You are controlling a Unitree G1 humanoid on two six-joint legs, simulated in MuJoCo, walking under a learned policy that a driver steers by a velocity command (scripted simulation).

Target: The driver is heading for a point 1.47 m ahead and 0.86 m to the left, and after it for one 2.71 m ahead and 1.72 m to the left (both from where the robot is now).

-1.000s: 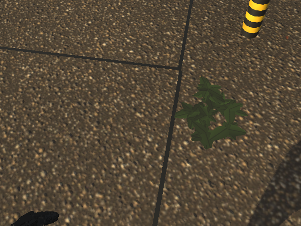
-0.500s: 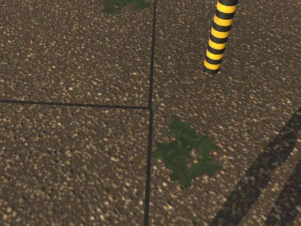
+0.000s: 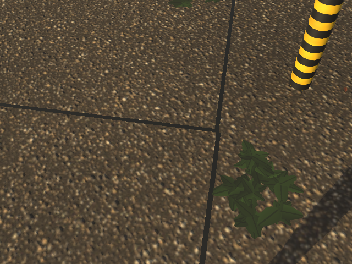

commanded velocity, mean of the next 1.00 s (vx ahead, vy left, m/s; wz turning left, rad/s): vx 0.03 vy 0.00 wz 0.55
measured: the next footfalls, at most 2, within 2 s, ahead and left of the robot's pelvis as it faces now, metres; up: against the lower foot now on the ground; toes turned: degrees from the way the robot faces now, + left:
left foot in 0.12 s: +0.17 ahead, +0.11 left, +0.00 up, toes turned +3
right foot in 0.56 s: +0.21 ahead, -0.10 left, +0.00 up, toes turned +25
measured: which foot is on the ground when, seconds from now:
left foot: up 0.00-0.10, down 0.12-0.56, up 0.58-0.96, down 0.98-1.00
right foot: down 0.00-0.12, up 0.14-0.54, down 0.56-0.98, up 1.00-1.00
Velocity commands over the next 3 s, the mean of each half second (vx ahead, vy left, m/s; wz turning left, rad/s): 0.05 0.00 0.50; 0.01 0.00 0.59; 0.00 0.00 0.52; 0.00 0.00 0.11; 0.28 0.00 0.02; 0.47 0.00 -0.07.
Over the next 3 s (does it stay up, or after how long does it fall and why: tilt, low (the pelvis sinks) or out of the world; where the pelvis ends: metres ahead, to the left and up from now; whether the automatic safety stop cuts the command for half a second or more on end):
stays up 0.32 0.35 0.01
